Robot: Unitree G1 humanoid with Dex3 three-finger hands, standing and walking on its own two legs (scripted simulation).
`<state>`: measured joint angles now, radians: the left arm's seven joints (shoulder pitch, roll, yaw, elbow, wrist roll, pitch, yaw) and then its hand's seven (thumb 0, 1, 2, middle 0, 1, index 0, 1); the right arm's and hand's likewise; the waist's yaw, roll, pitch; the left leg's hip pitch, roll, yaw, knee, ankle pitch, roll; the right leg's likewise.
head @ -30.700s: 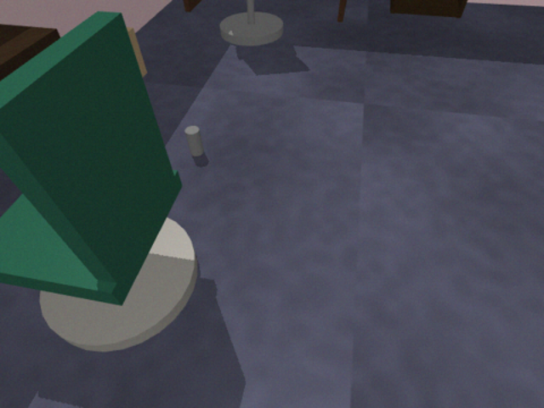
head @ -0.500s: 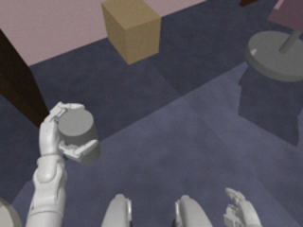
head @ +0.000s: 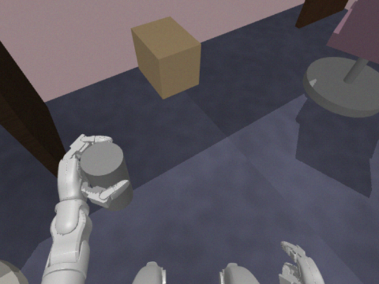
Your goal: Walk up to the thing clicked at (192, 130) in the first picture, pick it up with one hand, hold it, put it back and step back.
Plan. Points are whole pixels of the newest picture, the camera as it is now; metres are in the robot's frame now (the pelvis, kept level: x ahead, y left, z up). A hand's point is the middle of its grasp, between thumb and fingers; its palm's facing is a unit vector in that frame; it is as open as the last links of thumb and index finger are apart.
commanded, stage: lift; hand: left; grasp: from the side
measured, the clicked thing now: (110, 179) +0.33 +0.17 +0.01
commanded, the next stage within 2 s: hold in 0.20 s
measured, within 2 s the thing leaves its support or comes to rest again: neither
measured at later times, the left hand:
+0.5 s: hand (104, 164) +0.34 +0.17 +0.07, palm faces +0.14 -0.99 -0.02, open 11.0 cm
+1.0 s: hand (104, 163) +0.33 +0.17 +0.08, palm faces +0.13 -0.99 -0.02, open 11.0 cm
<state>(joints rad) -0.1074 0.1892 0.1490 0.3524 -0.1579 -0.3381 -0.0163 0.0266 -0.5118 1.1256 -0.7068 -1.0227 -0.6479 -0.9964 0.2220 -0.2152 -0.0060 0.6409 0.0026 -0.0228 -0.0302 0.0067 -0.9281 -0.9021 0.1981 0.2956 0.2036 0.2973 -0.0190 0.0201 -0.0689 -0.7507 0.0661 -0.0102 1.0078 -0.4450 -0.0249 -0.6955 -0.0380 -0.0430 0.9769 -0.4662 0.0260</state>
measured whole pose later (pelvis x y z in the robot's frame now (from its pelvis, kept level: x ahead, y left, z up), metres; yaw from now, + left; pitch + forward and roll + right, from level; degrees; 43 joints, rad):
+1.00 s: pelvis +0.01 +0.00 +0.02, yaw +0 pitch +5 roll -1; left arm -0.10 0.17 0.13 0.37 -0.15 -0.32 -0.01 0.02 -0.47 1.08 -0.70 -1.01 -0.64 -0.98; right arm 0.22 -0.22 -0.01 0.65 0.00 -0.01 -0.02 0.01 -0.93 -0.90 0.20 0.30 0.20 0.30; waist -0.01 0.02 -0.03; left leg -0.55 0.06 0.00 0.85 -0.39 -0.03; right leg -0.50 -0.04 -0.04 0.82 -0.41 0.03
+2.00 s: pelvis +0.00 +0.00 +0.03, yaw +0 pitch +5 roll -1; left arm -0.13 0.16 0.13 0.40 -0.15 -0.35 -0.01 0.02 -0.47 1.08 -0.70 -1.01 -0.64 -0.98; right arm 0.22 -0.22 -0.01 0.66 0.00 -0.02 -0.02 0.01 -0.93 -0.91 0.20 0.30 0.20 0.30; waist -0.02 0.02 -0.02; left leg -0.54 0.06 0.01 0.83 -0.37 -0.02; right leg -0.49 -0.04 -0.03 0.80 -0.39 0.03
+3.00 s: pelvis +0.00 +0.00 +0.03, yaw +0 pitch +5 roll -1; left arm -0.12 0.17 0.13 0.39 -0.15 -0.35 -0.01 0.02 -0.47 1.08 -0.70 -1.01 -0.64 -0.99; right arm 0.22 -0.21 -0.01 0.65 0.00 -0.02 -0.02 0.01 -0.93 -0.91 0.20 0.30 0.20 0.30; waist -0.01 0.02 -0.03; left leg -0.55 0.06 0.00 0.84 -0.38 -0.02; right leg -0.50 -0.04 -0.03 0.81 -0.40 0.03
